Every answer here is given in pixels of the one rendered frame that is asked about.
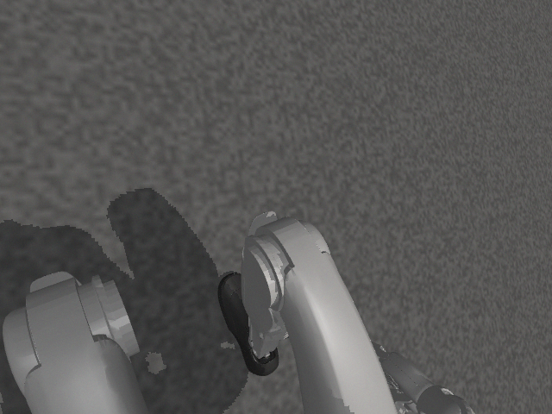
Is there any right robot arm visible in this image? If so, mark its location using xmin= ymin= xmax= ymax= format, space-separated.
xmin=417 ymin=385 xmax=475 ymax=414

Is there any right robot hand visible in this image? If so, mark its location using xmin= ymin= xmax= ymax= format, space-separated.
xmin=372 ymin=342 xmax=434 ymax=414

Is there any right robot foot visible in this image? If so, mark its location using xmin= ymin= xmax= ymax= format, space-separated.
xmin=218 ymin=273 xmax=279 ymax=376

